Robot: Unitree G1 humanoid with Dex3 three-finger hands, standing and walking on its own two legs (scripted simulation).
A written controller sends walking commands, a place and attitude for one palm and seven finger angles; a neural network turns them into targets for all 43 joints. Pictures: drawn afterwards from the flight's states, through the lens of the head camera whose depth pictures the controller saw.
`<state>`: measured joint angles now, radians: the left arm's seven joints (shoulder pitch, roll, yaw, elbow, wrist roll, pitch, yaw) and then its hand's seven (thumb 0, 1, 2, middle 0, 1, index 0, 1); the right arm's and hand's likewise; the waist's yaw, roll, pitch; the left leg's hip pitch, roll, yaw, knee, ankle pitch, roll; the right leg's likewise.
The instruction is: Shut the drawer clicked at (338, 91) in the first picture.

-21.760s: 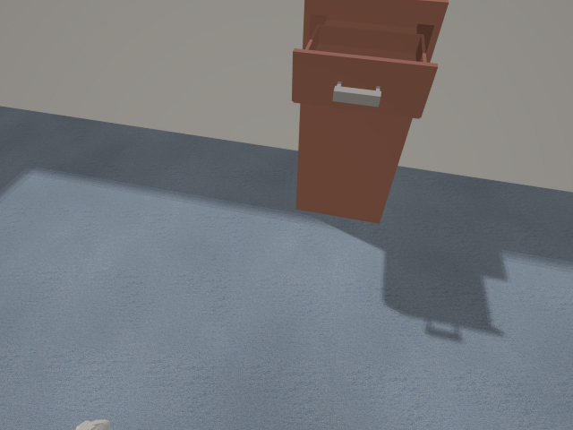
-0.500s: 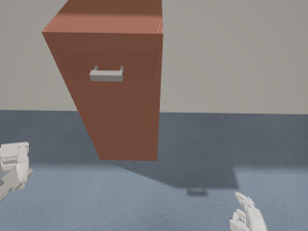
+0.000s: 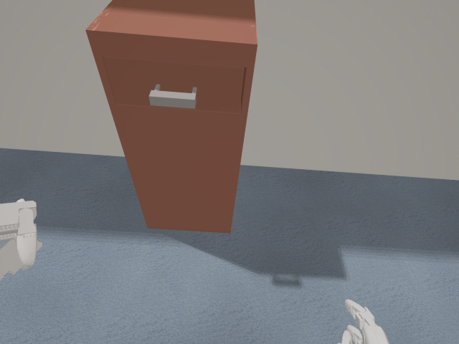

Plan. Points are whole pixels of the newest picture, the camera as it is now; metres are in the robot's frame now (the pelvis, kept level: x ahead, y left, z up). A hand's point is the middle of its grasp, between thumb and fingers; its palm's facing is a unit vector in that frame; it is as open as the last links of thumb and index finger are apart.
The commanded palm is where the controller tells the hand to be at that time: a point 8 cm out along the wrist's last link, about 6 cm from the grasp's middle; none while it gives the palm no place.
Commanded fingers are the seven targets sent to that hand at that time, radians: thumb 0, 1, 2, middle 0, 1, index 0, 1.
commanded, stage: step back with the hand held close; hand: left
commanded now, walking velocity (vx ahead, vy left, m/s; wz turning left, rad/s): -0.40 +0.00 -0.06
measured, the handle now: (174, 94) +0.70 +0.18 +0.04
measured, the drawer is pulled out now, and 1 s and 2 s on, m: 0.00 0.00 0.00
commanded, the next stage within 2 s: stop stepping back and stand still in 0.42 s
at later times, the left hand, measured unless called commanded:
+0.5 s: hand out of the picture +0.08 +0.20 +0.16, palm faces +0.26 -0.84 -0.48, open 3.2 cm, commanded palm +0.02 +0.24 +0.18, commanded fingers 0.00 0.90 0.90 -1.40 -1.60 -1.40 -1.60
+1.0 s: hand out of the picture -0.07 +0.19 +0.17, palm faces +0.36 -0.84 -0.40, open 3.2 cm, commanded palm -0.13 +0.23 +0.18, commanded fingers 0.00 0.90 0.90 -1.40 -1.60 -1.40 -1.60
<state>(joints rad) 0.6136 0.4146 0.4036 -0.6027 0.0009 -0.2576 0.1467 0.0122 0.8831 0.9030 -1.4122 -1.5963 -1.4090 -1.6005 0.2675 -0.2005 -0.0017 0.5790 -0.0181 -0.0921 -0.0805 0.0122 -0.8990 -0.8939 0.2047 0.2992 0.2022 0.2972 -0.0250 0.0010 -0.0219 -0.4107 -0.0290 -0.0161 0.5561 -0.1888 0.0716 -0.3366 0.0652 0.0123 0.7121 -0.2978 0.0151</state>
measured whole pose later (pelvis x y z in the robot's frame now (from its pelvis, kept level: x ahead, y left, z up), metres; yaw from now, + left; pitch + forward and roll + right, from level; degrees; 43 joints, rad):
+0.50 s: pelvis -0.13 -0.03 +0.00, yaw -4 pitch +4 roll +0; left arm 0.61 0.42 0.39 -0.58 -0.05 -0.22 0.12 0.01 0.88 0.90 -1.41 -1.60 -1.41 -1.60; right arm 0.15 -0.24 0.00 0.57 0.01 -0.01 -0.09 0.01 -0.90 -0.89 0.20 0.30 0.20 0.30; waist 0.00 -0.03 -0.01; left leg -0.34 -0.02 0.03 0.47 -0.19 0.03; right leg -0.30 0.07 -0.01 0.51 -0.27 -0.01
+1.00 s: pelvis -0.27 -0.04 -0.01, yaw -3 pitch -3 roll +1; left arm 0.59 0.37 0.35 -0.52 -0.01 -0.19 0.16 0.01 0.89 0.90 -1.41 -1.60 -1.41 -1.60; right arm 0.29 -0.20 0.00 0.64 -0.01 -0.12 -0.09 0.01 -0.90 -0.89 0.20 0.30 0.20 0.30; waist -0.05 -0.04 -0.06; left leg -0.25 0.02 0.02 0.58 -0.28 0.02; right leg -0.42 0.00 -0.05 0.84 -0.44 0.00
